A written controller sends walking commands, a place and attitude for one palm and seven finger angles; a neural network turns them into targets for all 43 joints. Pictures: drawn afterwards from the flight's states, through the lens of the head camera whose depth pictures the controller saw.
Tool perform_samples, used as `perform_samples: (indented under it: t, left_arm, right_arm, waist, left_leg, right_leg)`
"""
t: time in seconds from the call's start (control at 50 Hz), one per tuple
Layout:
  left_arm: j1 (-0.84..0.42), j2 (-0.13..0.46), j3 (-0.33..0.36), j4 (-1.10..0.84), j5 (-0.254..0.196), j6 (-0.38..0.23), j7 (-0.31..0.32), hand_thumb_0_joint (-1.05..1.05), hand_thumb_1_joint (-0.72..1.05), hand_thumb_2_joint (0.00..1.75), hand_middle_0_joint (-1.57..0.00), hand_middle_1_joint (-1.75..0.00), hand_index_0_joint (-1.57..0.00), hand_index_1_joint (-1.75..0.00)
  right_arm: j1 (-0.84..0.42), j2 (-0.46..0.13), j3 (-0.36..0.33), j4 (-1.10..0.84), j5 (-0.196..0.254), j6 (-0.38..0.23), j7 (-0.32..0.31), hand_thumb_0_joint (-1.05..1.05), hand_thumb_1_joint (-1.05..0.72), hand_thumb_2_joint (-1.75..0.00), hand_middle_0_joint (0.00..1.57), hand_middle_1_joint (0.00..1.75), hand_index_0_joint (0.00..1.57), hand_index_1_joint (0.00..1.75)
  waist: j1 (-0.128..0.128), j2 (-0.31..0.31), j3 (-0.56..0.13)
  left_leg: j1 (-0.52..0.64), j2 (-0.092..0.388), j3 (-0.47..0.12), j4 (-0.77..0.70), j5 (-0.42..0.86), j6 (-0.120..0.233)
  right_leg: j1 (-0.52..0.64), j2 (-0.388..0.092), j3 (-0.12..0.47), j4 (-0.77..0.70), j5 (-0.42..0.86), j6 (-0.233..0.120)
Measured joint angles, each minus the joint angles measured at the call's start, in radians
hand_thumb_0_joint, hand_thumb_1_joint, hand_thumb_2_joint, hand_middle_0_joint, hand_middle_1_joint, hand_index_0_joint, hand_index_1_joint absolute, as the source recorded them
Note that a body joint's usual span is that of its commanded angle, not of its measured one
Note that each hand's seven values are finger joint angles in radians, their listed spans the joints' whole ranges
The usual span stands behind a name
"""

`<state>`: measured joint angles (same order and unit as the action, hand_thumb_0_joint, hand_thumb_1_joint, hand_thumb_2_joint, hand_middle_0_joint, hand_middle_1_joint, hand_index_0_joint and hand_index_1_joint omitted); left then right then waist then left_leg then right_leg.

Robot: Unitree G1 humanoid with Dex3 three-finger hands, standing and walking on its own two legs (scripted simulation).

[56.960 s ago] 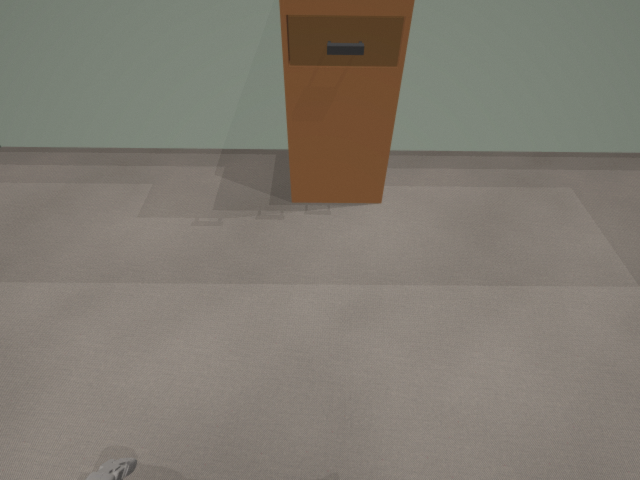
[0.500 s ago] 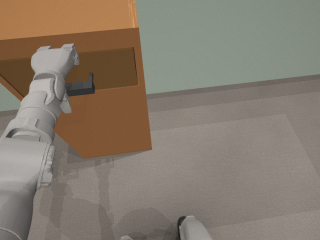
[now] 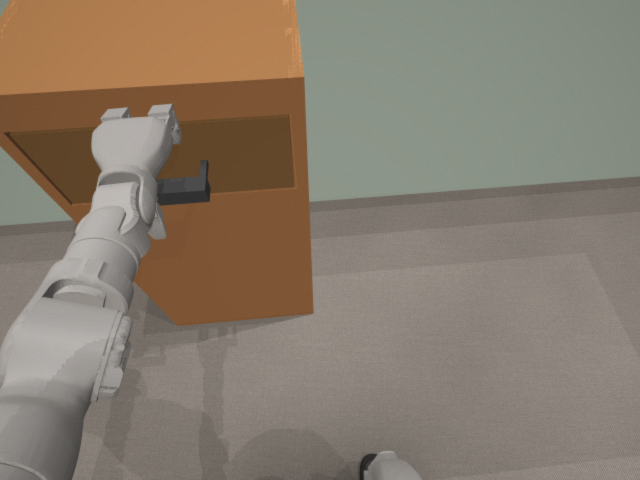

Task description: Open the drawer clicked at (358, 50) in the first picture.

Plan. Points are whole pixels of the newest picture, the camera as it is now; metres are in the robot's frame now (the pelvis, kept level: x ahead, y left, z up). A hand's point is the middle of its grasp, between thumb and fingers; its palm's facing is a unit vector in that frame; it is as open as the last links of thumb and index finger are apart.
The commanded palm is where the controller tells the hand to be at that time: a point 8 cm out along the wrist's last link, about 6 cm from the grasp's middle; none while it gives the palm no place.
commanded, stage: re-aim the fingers above the handle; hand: left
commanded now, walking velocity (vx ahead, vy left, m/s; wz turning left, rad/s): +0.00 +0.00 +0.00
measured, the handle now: (168, 180) +0.55 +0.20 -0.01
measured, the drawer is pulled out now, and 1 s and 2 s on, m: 0.00 0.00 0.00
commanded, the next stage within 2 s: lower the fingers behind the handle in 2.00 s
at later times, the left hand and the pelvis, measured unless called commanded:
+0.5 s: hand (141, 181) +0.50 +0.20 +0.05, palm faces -0.02 +0.01 -1.00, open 13.8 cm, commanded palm +0.48 +0.20 +0.11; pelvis +0.01 +0.00 +0.00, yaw +1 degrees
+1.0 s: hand (148, 191) +0.49 +0.20 +0.05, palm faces -0.10 +0.02 -0.99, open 13.8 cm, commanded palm +0.46 +0.19 +0.11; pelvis +0.00 -0.01 +0.01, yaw +1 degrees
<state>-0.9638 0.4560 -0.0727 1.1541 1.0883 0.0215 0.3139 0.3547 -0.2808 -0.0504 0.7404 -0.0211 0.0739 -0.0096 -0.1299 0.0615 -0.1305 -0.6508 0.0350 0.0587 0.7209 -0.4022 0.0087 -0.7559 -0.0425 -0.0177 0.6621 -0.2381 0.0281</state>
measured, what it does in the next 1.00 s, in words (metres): stands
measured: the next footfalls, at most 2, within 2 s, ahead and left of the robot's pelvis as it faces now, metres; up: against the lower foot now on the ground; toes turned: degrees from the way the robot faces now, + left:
none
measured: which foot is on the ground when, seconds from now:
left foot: down 0.00-1.00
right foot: down 0.00-1.00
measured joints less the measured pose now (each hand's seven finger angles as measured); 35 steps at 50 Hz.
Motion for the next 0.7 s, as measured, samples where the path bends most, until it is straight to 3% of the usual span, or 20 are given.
perform_samples:
  t: [0.16,0.28,0.4,0.52,0.6,0.7]
  left_arm:
    - [0.071,0.003,0.013,-0.054,-0.004,-0.07,-0.066,0.0,-0.48,0.3,-0.33,-1.21,-0.33,-1.21]
    - [0.117,0.015,0.042,-0.116,0.017,-0.138,-0.024,0.0,-0.48,0.3,-0.32,-1.2,-0.32,-1.2]
    - [0.103,0.02,0.032,-0.122,0.023,-0.098,0.023,0.0,-0.48,0.3,-0.32,-1.2,-0.32,-1.2]
    - [0.075,-0.013,-0.025,-0.103,-0.011,-0.04,-0.02,-0.01,-0.48,0.3,-0.32,-1.2,-0.32,-1.2]
    - [0.079,-0.039,-0.031,-0.107,-0.013,-0.056,-0.046,-0.01,-0.48,0.3,-0.32,-1.2,-0.32,-1.2]
    - [0.091,-0.036,0.025,-0.101,0.008,-0.084,-0.019,0.0,-0.48,0.3,-0.32,-1.2,-0.32,-1.2]
  right_arm:
    - [-0.023,0.023,0.016,-0.039,0.006,0.001,-0.017,0.01,-0.91,-0.9,0.2,0.3,0.2,0.3]
    - [-0.031,0.02,0.004,-0.042,-0.007,-0.007,-0.019,0.01,-0.91,-0.9,0.2,0.3,0.2,0.3]
    - [-0.033,0.006,-0.018,-0.019,-0.012,-0.006,-0.006,0.01,-0.91,-0.9,0.2,0.3,0.2,0.3]
    - [-0.026,0.001,-0.026,-0.003,-0.003,0.006,-0.001,0.01,-0.91,-0.9,0.2,0.3,0.2,0.3]
    - [-0.023,0.003,-0.019,-0.009,-0.001,0.012,-0.006,0.01,-0.91,-0.9,0.2,0.3,0.2,0.3]
    - [-0.033,0.008,0.001,-0.021,-0.003,0.013,-0.011,0.01,-0.91,-0.9,0.2,0.3,0.2,0.3]
  waist:
    - [0.022,0.0,0.016]
    - [0.036,-0.009,0.021]
    - [0.045,-0.008,0.018]
    - [0.045,-0.003,0.014]
    - [0.034,-0.002,0.012]
    - [0.018,-0.006,0.019]
  left_leg:
    - [0.056,0.0,0.012,-0.037,0.005,-0.002]
    - [0.038,0.0,0.004,-0.023,-0.001,-0.006]
    - [0.018,-0.001,-0.011,-0.01,-0.005,-0.009]
    - [0.047,-0.001,-0.017,-0.032,0.002,-0.008]
    - [0.07,-0.001,-0.011,-0.047,0.006,-0.008]
    - [0.077,0.0,0.01,-0.05,0.007,-0.007]
  right_leg:
    - [0.041,0.003,0.011,-0.014,-0.004,-0.002]
    - [0.024,0.001,0.004,0.003,-0.015,-0.005]
    - [0.014,-0.002,-0.01,0.01,-0.021,-0.007]
    - [0.047,-0.002,-0.017,-0.015,-0.014,-0.006]
    - [0.066,0.0,-0.011,-0.027,-0.01,-0.005]
    - [0.057,0.003,0.01,-0.016,-0.008,-0.006]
